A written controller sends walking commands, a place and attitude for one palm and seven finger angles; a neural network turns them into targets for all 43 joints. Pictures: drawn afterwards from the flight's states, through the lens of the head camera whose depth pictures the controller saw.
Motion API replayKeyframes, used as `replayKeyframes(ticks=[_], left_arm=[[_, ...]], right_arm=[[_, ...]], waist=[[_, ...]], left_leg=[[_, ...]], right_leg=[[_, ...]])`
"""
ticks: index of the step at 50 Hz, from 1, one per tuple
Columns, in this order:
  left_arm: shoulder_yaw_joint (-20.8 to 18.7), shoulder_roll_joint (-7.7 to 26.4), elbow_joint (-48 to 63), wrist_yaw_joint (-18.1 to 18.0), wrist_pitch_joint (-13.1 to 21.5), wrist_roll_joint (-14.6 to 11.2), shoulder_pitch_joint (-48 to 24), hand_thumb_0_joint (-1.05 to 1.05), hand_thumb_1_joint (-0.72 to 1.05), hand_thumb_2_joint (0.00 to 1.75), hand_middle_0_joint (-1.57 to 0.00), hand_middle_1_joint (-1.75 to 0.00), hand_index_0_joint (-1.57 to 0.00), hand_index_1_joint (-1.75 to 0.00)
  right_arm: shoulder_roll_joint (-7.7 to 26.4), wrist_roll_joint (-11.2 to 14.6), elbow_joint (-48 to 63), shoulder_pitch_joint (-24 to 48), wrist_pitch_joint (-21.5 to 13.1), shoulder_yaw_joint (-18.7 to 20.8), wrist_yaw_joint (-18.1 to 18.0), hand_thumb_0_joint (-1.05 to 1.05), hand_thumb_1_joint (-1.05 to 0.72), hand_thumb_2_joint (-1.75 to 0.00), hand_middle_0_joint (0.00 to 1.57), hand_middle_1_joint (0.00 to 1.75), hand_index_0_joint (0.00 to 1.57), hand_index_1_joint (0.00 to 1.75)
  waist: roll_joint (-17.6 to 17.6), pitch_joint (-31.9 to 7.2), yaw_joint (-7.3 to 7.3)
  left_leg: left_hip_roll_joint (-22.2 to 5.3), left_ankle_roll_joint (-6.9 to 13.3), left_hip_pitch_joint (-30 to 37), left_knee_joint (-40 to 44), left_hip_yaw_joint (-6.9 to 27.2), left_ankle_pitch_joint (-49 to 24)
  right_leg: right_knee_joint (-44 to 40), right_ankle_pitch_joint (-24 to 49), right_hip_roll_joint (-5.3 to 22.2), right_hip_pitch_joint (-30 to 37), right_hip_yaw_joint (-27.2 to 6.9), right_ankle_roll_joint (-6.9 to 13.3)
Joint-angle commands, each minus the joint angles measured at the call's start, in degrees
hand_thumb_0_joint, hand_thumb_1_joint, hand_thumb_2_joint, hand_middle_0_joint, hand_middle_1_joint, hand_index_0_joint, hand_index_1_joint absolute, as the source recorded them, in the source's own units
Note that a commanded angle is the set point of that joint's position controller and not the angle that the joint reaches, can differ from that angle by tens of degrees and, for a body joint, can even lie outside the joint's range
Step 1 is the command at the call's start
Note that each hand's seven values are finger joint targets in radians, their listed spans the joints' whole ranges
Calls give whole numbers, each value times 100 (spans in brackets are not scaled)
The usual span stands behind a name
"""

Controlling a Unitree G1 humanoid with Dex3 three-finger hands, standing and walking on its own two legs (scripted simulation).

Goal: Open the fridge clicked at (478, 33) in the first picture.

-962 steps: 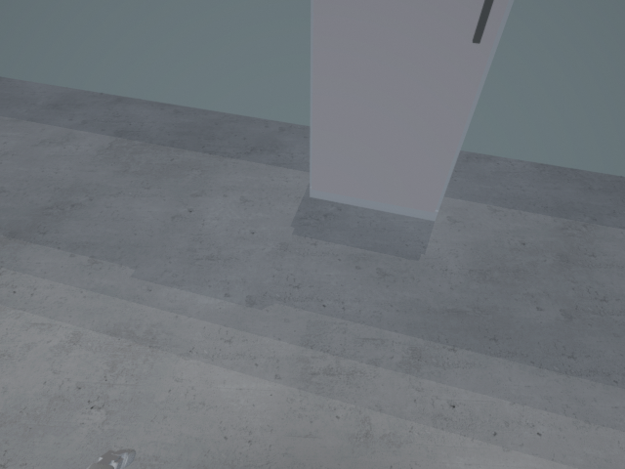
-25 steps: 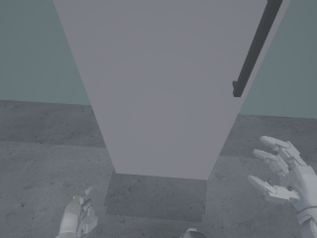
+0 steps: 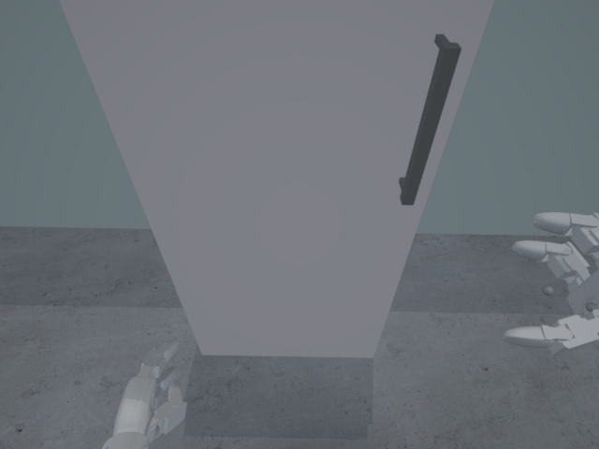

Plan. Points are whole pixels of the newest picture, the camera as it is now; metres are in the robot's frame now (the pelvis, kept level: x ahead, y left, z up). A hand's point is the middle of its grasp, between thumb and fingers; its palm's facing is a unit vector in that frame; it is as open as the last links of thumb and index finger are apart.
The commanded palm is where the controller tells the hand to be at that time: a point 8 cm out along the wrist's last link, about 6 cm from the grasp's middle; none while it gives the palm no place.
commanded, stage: raise the hand to about handle height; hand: right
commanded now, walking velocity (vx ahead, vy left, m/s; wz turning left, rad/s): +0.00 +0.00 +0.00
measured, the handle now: (422, 129) +0.53 -0.19 +0.19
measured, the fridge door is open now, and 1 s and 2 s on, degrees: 0 0 0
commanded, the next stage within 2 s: move the hooked fingers beside the handle in 0.88 s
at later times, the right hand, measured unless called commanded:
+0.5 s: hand (580, 245) +0.27 -0.27 +0.21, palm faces +0.08 +0.99 -0.09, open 14.0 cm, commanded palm +0.23 -0.31 +0.22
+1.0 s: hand (551, 232) +0.29 -0.26 +0.21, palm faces +0.06 +0.99 -0.09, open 14.0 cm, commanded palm +0.26 -0.30 +0.22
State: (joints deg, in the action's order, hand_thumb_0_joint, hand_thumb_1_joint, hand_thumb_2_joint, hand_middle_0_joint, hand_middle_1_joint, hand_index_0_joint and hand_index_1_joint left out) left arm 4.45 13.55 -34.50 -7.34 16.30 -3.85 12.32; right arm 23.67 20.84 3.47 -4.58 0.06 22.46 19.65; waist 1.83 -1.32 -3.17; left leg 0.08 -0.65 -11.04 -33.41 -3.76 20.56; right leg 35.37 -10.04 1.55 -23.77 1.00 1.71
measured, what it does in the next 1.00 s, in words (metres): stands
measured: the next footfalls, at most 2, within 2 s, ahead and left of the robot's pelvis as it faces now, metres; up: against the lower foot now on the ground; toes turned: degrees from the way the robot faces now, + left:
none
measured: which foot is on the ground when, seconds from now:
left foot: down 0.00-1.00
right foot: down 0.00-1.00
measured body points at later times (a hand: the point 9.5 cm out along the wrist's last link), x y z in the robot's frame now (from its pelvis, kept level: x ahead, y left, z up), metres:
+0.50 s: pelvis -0.01 +0.02 +0.01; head -0.04 +0.04 +0.46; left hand +0.20 +0.23 -0.05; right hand +0.26 -0.33 +0.22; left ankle -0.03 +0.13 -0.72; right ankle +0.10 -0.10 -0.72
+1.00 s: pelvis +0.02 +0.02 +0.01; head +0.00 +0.03 +0.46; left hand +0.23 +0.23 -0.05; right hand +0.28 -0.31 +0.21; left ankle -0.03 +0.13 -0.72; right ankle +0.10 -0.10 -0.72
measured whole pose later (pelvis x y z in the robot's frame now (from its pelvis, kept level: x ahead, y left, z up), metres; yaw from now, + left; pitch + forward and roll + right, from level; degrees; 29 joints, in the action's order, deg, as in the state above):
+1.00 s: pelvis +0.02 +0.02 +0.01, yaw +0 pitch -3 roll +1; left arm 5.3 14.5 -34.1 -6.5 11.5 -5.5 10.8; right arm 28.2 20.4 -0.8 6.8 14.6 26.6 24.7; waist 3.1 -0.9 -4.0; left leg 0.3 0.3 -5.3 -27.0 -3.7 19.0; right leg 29.0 -8.5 1.4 -17.9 0.8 0.7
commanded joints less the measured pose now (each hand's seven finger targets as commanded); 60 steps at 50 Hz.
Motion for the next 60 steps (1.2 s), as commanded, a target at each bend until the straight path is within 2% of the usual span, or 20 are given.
replayKeyframes(ticks=[1, 3, 5, 10, 13, 17, 18, 22, 29, 32, 36, 38, 41, 44, 46, 49, 53, 55, 58, 60], left_arm=[[-253, 814, 843, -45, 219, -84, -574, 0, 90, 90, -20, -30, -20, -30], [-229, 813, 870, -57, 152, -122, -621, 0, 90, 90, -20, -30, -20, -30], [-209, 809, 947, -66, 131, -119, -722, 0, 90, 90, -20, -30, -20, -30], [-145, 730, 958, -80, 165, -65, -872, 0, 90, 90, -20, -30, -20, -30], [-133, 748, 849, -71, 166, -75, -856, 0, 90, 90, -20, -30, -20, -30], [-120, 796, 752, -79, 108, -161, -900, 0, 90, 90, -20, -30, -20, -30], [-145, 805, 761, -65, 95, -179, -912, 0, 90, 90, -20, -30, -20, -30], [-164, 859, 865, 11, 29, -224, -935, 0, 90, 90, -20, -30, -20, -30], [-203, 800, 1017, 94, 48, -148, -1077, 0, 90, 90, -20, -30, -20, -30], [-209, 775, 969, 71, 62, -128, -948, 0, 90, 90, -20, -30, -20, -30], [-203, 792, 901, 38, -10, -161, -884, 0, 90, 90, -20, -30, -20, -30], [-219, 805, 918, 23, -49, -187, -868, 0, 90, 90, -20, -30, -20, -30], [-215, 832, 981, 9, -82, -199, -888, 0, 90, 90, -20, -30, -20, -30], [-230, 817, 1041, 43, -91, -172, -921, 0, 90, 90, -20, -30, -20, -30], [-211, 779, 1057, 53, -114, -161, -924, 0, 90, 90, -20, -30, -20, -30], [-205, 771, 1011, 69, -117, -150, -925, 0, 90, 90, -20, -30, -20, -30], [-221, 807, 918, 67, -232, -172, -852, 0, 90, 90, -20, -30, -20, -30], [-208, 811, 919, 40, -278, -205, -890, 0, 90, 90, -20, -30, -20, -30], [-230, 861, 903, -13, -317, -217, -859, 0, 90, 90, -20, -30, -20, -30], [-215, 835, 948, -29, -295, -201, -916, 0, 90, 90, -20, -30, -20, -30]], right_arm=[[1159, 69, 575, 1344, 373, 363, 137, 0, 50, -30, 30, 120, 30, 120], [1209, 17, 452, 1596, 669, 297, 178, 0, 50, -30, 30, 120, 30, 120], [1433, -35, 810, 2127, 771, 387, 168, 0, 50, -30, 30, 120, 30, 120], [2042, -10, 1425, 2812, 497, 961, 79, 0, 50, -30, 30, 120, 30, 120], [2131, 46, 1014, 2751, 487, 1075, 147, 0, 50, -30, 30, 120, 30, 120], [1988, 27, 167, 3063, 986, 760, 380, 0, 50, -30, 30, 120, 30, 120], [1973, 33, -122, 2987, 1133, 715, 444, 0, 50, -30, 30, 120, 30, 120], [1881, 13, -361, 3002, 1463, 496, 642, 0, 50, -30, 30, 120, 30, 120], [2501, 118, 833, 3208, 852, 1273, 419, 0, 50, -30, 30, 120, 30, 120], [2383, 79, 811, 3088, 731, 1328, 292, 0, 50, -30, 30, 120, 30, 120], [2085, 3, 351, 3003, 1064, 1005, 311, 0, 50, -30, 30, 120, 30, 120], [1870, -5, 195, 2950, 1251, 743, 377, 0, 50, -30, 30, 120, 30, 120], [1946, -10, 357, 3097, 1356, 734, 465, 0, 50, -30, 30, 120, 30, 120], [2228, 63, 806, 2996, 1184, 1069, 484, 0, 50, -30, 30, 120, 30, 120], [2242, 88, 921, 2996, 1066, 1138, 471, 0, 50, -30, 30, 120, 30, 120], [2270, 121, 919, 2974, 955, 1263, 396, 0, 50, -30, 30, 120, 30, 120], [2097, 101, 176, 2761, 1222, 1127, 386, 0, 50, -30, 30, 120, 30, 120], [1879, 10, 1, 3208, 1376, 761, 419, 0, 50, -30, 30, 120, 30, 120], [1934, -44, -202, 3610, 1362, 612, 421, 0, 50, -30, 30, 120, 30, 120], [1861, -116, 125, 4157, 1211, 427, 409, 0, 50, -30, 30, 120, 30, 120]], waist=[[462, -342, 16], [404, -223, 24], [453, -494, 34], [714, -1117, -16], [615, -975, -50], [585, -375, 25], [372, -304, 6], [63, -387, 14], [249, -1053, -109], [607, -1029, -105], [682, -636, -43], [469, -588, -7], [379, -806, 10], [306, -1391, -60], [408, -1450, -64], [458, -1335, -71], [283, -918, -58], [418, -685, 73], [124, -707, 154], [585, -985, 197]], left_leg=[[239, 127, -1058, 914, -76, -219], [224, 124, -1004, 1055, -19, -128], [211, 131, -960, 1070, -25, -55], [203, 187, -625, 1196, 13, -200], [208, 177, -534, 1334, 32, -221], [142, 131, -793, 1484, 100, -61], [100, 117, -782, 1571, 220, -77], [56, 83, -898, 1511, 263, -46], [25, 120, -590, 1398, 317, -505], [130, 152, -612, 1286, 113, -756], [128, 124, -743, 1329, 118, -800], [117, 109, -734, 1359, 153, -849], [135, 108, -708, 1282, 97, -1021], [114, 105, -416, 1180, 144, -1599], [170, 133, -400, 1133, 67, -1702], [191, 148, -374, 1141, 22, -1767], [185, 133, -494, 1230, 10, -1598], [171, 107, -761, 1282, 39, -1287], [163, 103, -794, 1345, 83, -1043], [158, 140, -813, 1279, 95, -1025]], right_leg=[[-1121, -936, -12, 1494, -556, -70], [-1161, -1053, -46, 1477, -519, -52], [-1213, -1094, -72, 1673, -562, -44], [-1162, -614, -110, 2209, -501, -42], [-1181, -564, -112, 2143, -453, -44], [-1239, -776, -155, 1888, -452, -42], [-1145, -684, -152, 1791, -427, -37], [-1043, -556, -189, 1722, -460, -12], [-840, -4, -191, 1999, -352, -5], [-967, 115, -185, 2228, -339, -5], [-1032, 7, -170, 2094, -339, -17], [-999, 27, -140, 2064, -345, -14], [-985, 167, -174, 2172, -382, 10], [-831, 646, -192, 2377, -321, 36], [-852, 771, -194, 2491, -316, 19], [-887, 843, -183, 2465, -302, 11], [-941, 660, -166, 2228, -302, -6], [-998, 361, -169, 2178, -321, -7], [-972, 209, -140, 2164, -361, 17], [-962, 222, -162, 2384, -386, 11]])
